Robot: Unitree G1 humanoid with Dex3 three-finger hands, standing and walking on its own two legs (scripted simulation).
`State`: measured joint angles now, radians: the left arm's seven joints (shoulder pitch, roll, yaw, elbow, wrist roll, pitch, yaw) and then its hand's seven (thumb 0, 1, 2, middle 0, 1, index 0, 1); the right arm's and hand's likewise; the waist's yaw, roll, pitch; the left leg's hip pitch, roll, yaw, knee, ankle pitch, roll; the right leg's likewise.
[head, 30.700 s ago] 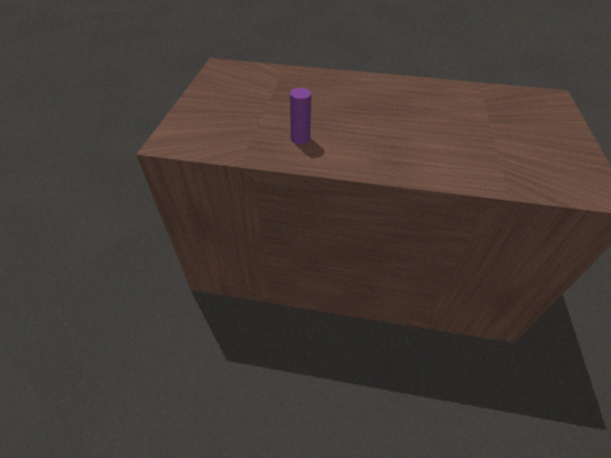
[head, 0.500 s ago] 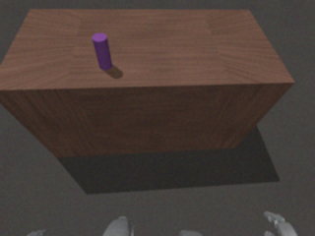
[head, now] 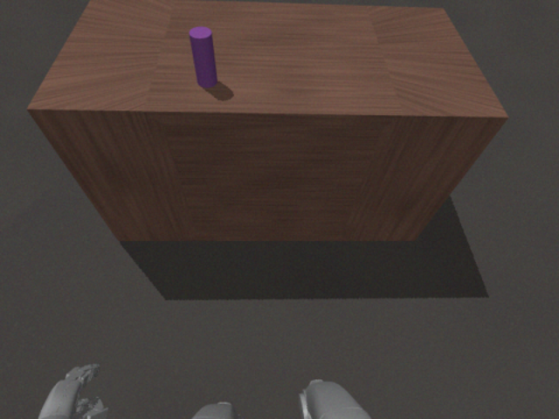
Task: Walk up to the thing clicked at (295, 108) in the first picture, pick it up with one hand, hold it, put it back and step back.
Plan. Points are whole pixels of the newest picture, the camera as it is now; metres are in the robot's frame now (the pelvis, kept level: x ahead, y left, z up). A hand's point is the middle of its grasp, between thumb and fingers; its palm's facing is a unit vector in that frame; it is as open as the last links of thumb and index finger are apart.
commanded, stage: step back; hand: left
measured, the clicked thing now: (204, 58) +0.90 +0.21 -0.04
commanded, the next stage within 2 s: stand in 1.42 s
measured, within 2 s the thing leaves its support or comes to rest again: neither
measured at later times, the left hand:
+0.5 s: hand out of the picture -0.08 +0.27 -0.14, palm faces +0.06 -0.90 -0.43, open 7.4 cm
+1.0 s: hand out of the picture -0.13 +0.26 -0.15, palm faces +0.04 -0.94 -0.34, open 7.4 cm
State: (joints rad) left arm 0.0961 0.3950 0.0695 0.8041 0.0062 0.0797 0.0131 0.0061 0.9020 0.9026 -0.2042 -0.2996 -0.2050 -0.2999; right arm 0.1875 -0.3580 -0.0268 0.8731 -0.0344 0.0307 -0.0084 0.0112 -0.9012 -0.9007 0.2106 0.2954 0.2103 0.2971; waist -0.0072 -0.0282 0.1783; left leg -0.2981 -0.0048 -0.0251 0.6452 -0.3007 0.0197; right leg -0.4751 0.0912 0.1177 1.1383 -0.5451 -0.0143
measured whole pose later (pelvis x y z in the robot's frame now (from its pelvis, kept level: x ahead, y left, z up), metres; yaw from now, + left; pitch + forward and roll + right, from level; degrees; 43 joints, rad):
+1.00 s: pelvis -0.17 +0.00 +0.00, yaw +2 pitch -3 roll +0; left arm 0.23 0.35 0.04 0.99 0.03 -0.02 -0.02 0.01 0.90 0.90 -0.21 -0.30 -0.21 -0.30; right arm 0.19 -0.38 -0.06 0.99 -0.04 -0.02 0.01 0.01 -0.90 -0.90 0.21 0.29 0.21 0.30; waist 0.03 0.00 0.07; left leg -0.27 -0.01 -0.01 0.59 -0.27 0.01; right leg -0.24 -0.03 0.00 0.61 -0.32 0.01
